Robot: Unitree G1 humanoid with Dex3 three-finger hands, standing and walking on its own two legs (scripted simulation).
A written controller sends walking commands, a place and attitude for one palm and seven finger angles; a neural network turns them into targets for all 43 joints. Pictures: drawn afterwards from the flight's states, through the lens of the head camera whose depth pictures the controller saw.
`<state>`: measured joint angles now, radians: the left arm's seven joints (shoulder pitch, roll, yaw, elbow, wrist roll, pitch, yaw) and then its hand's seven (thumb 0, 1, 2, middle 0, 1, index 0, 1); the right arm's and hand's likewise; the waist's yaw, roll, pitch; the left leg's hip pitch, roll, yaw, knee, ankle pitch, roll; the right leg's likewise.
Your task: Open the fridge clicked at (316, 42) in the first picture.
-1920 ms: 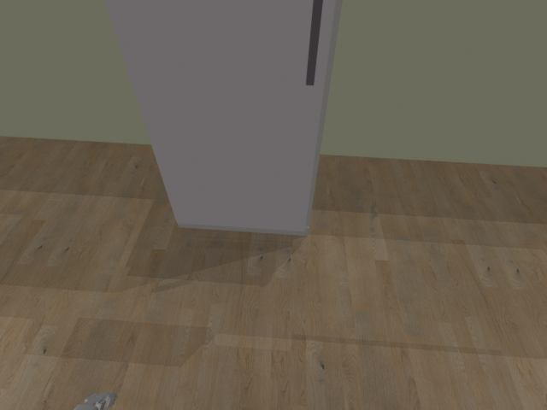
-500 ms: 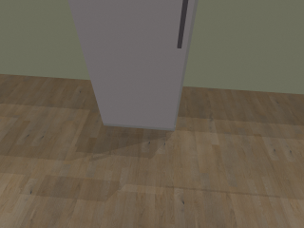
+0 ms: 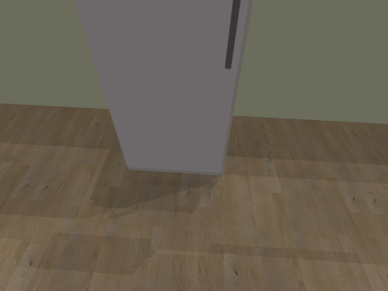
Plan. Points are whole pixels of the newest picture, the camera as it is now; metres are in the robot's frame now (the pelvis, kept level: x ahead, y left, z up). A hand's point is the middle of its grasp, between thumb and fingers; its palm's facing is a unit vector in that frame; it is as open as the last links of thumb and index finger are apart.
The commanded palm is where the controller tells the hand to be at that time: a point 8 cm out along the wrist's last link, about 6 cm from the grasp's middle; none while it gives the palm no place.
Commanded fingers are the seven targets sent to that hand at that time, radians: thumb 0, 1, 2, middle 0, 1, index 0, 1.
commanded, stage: take the last steps up to it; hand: right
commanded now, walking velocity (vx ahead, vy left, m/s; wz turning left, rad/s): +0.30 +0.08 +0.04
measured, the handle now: (232, 28) +0.86 -0.08 +0.18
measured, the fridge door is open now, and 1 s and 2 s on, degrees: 0 0 0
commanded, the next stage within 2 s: come to a stop and stand still in 0.84 s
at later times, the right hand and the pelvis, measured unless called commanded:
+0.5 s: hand (279, 269) +0.22 -0.20 -0.16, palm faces -0.03 +0.98 -0.18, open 7.3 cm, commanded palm none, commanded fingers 0.00 -0.90 -0.90 0.20 0.30 0.20 0.30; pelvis +0.16 -0.02 +0.01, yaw +3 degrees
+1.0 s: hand (245, 220) +0.36 -0.13 -0.18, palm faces +0.05 +0.98 -0.17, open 7.2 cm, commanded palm none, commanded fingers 0.00 -0.90 -0.90 0.20 0.30 0.20 0.30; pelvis +0.35 +0.04 +0.00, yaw +1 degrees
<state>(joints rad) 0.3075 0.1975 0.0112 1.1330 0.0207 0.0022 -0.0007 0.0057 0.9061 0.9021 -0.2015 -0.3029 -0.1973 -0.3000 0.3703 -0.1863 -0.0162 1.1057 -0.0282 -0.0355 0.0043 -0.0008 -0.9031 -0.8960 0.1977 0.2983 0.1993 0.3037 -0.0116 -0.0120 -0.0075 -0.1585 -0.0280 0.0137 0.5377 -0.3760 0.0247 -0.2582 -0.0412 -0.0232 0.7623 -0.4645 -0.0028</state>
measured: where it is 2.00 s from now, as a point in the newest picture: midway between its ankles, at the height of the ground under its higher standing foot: (180, 280)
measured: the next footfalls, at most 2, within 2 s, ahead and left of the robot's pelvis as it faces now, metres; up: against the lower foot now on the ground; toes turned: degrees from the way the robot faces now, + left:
right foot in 0.18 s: +0.15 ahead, -0.13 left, +0.00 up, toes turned -8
left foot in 0.66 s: +0.37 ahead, +0.16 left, +0.00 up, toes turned +11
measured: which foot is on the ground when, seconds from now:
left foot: down 0.00-0.20, up 0.22-0.64, down 0.66-1.00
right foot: up 0.00-0.16, down 0.18-0.66, up 0.68-1.00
